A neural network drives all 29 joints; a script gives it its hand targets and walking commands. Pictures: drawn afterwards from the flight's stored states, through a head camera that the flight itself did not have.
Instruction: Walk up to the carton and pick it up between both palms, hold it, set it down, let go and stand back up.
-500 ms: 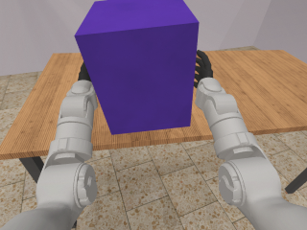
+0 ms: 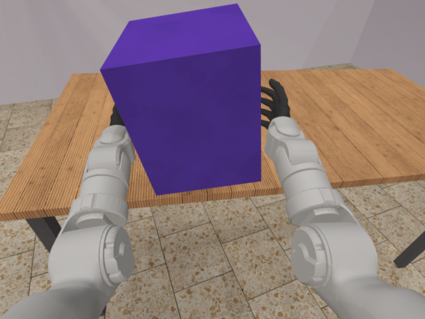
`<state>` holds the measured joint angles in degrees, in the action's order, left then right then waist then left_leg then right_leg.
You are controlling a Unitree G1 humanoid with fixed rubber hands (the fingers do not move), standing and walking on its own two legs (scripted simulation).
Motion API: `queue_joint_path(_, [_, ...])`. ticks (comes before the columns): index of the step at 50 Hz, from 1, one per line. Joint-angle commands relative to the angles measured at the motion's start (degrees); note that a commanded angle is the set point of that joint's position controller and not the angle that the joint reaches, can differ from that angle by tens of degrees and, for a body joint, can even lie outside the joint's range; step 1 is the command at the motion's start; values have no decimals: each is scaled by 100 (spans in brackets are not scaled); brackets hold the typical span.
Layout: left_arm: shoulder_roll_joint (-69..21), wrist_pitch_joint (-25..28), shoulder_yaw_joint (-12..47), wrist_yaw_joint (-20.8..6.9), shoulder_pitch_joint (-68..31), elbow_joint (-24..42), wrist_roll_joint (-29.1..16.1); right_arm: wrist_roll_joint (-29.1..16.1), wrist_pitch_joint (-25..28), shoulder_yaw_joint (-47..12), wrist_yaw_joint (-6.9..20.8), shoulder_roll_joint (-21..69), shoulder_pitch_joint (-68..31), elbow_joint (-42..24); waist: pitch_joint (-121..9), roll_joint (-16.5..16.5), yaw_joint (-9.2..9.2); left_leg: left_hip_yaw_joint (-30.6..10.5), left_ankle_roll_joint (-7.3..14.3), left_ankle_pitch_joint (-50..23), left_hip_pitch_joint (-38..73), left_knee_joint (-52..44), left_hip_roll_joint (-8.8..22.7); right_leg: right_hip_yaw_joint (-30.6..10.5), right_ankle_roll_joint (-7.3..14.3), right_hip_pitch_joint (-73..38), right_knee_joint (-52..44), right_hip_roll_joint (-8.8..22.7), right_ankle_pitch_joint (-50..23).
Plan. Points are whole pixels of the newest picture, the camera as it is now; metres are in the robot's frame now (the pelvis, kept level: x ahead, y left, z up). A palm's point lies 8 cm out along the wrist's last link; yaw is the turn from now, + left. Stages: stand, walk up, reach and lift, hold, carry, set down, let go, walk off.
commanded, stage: set down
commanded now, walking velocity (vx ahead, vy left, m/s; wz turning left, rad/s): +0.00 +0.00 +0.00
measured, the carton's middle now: (195, 101) +0.44 +0.04 +0.24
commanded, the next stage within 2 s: none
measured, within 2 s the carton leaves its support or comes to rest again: neither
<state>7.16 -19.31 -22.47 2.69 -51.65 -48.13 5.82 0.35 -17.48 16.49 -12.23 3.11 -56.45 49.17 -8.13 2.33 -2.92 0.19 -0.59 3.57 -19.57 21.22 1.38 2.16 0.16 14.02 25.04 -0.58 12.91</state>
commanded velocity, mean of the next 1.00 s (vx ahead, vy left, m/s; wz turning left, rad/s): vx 0.00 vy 0.00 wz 0.00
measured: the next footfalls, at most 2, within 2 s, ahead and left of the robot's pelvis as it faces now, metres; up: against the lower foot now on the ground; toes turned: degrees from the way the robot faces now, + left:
none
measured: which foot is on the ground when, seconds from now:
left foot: down 0.00-1.00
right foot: down 0.00-1.00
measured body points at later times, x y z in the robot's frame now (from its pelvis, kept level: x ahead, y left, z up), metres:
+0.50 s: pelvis +0.01 +0.00 +0.00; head -0.01 +0.02 +0.45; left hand +0.45 +0.18 +0.15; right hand +0.44 -0.11 +0.19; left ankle +0.08 +0.13 -0.74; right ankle +0.00 -0.11 -0.74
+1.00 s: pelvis +0.03 -0.01 +0.00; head +0.02 +0.02 +0.45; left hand +0.46 +0.19 +0.13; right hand +0.46 -0.11 +0.18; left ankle +0.08 +0.13 -0.74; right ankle +0.00 -0.11 -0.74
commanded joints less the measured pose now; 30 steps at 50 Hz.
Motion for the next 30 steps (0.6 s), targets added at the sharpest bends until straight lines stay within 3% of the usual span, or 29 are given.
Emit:
queue_joint_path(1, [-3179,647,1851,-908,-6442,590,-324,59,759,-1152,900,3559,-5402,-474,-2940,-301,153,345,142,6,2573,-320,-266,-51,-548,-953,-849,73,-983])
queue_joint_path(3, [-2856,747,1638,-979,-6352,427,-206,270,751,-909,919,3620,-5124,-201,-2982,-204,139,368,233,29,2481,-331,-276,-73,-557,-1125,-822,161,-1246])
queue_joint_path(4, [-2903,766,1673,-948,-6476,604,-224,277,745,-882,956,3690,-5146,-224,-3094,-304,184,421,211,41,2509,-397,-289,-91,-603,-1244,-741,137,-1260])
queue_joint_path(5, [-2857,781,1702,-959,-6606,460,-267,327,788,-774,964,3590,-5273,-134,-2942,-469,82,420,211,186,2520,-408,-288,-83,-589,-1092,-757,173,-1139])
queue_joint_path(6, [-2953,785,1747,-934,-6606,431,-272,371,877,-702,1002,3563,-5515,-267,-3122,-579,154,455,142,40,2407,-408,-294,-49,-579,-1168,-748,125,-1127])
queue_joint_path(9, [-2814,1093,1737,-881,-7161,748,-304,519,972,-745,1063,3807,-5293,86,-3662,-338,146,494,121,-107,2229,-254,-302,-85,-582,-1414,-608,156,-1570])
queue_joint_path(11, [-2926,1098,1706,-874,-7006,372,-325,627,1039,-721,1034,3890,-5558,-358,-3624,-318,172,557,152,10,2000,-367,-355,-154,-656,-1599,-514,215,-1804])
queue_joint_path(12, [-2855,1146,1638,-898,-6885,290,-247,630,1028,-733,1062,3895,-5353,-125,-3485,-344,155,531,177,-17,1940,-375,-342,-123,-659,-1617,-534,203,-1789])
queue_joint_path(13, [-2865,1213,1775,-883,-6889,616,-256,627,1091,-785,1078,3966,-5296,-237,-3801,-334,144,544,122,-364,2150,-356,-302,-94,-635,-1686,-517,181,-2005])
queue_joint_path(14, [-2809,1250,1702,-892,-7038,448,-213,693,1098,-687,1089,3817,-5291,51,-3642,-468,178,563,98,-237,2031,-307,-316,-76,-622,-1595,-544,223,-1818])
queue_joint_path(15, [-2911,1310,1758,-848,-7174,726,-299,637,1168,-863,1118,4029,-5407,-201,-4060,-379,178,529,79,-470,2247,-292,-298,-41,-612,-1710,-506,148,-2139])
queue_joint_path(16, [-2597,1243,1519,-887,-6947,289,-143,662,1026,-690,1115,3950,-5109,305,-3379,-321,241,594,132,-188,1966,-400,-316,-136,-661,-1649,-538,180,-1910])
queue_joint_path(17, [-2663,1183,1397,-928,-6705,177,-30,694,1026,-739,1144,3938,-5206,88,-3421,-313,289,576,196,-96,1852,-473,-335,-131,-673,-1780,-500,244,-1894])
queue_joint_path(18, [-2578,1164,1203,-983,-6536,-51,115,905,1035,-489,1128,3875,-5140,-38,-3222,-89,222,628,196,-13,1807,-511,-359,-108,-721,-1803,-558,214,-1878])
queue_joint_path(19, [-2421,1155,1101,-1028,-6546,-32,195,962,990,-446,1121,3845,-5045,58,-3041,-191,295,628,270,117,1714,-588,-368,-121,-704,-1903,-551,272,-1717])
queue_joint_path(20, [-2495,1166,1160,-1058,-6585,72,153,988,990,-389,1125,3918,-4916,49,-3081,-193,180,625,241,41,1668,-511,-350,-138,-703,-2032,-538,313,-2020])
queue_joint_path(21, [-2377,1215,1089,-1063,-6650,138,163,1030,988,-382,1126,3990,-4906,101,-3083,-259,261,670,245,-50,1581,-599,-359,-110,-747,-2075,-476,312,-2031])
queue_joint_path(23, [-2497,1265,1282,-1054,-6637,193,17,1061,1124,-303,1150,3875,-4912,71,-3398,-383,76,617,119,-439,1723,-436,-331,-68,-672,-2149,-417,238,-2484])
queue_joint_path(24, [-2489,1289,1263,-1051,-6717,191,14,1054,1086,-269,1137,3942,-4993,104,-3422,-436,110,591,125,-418,1745,-489,-313,-88,-707,-2152,-406,262,-2445])
queue_joint_path(26, [-2325,1339,1097,-1065,-6794,105,160,1318,1112,-71,1191,3772,-4862,172,-3366,-337,117,649,128,-284,1697,-569,-308,-18,-693,-2138,-483,225,-2217])
queue_joint_path(28, [-2329,1346,1028,-1073,-6471,10,219,1258,1180,-322,1209,3976,-4953,-172,-3570,-180,293,664,195,-454,1643,-513,-290,-67,-734,-2312,-336,254,-2627])
queue_joint_path(30, [-2203,1410,928,-1089,-6577,0,266,1333,1141,-284,1206,3992,-4761,29,-3508,-133,251,651,216,-343,1470,-605,-315,-104,-756,-2465,-305,287,-2878])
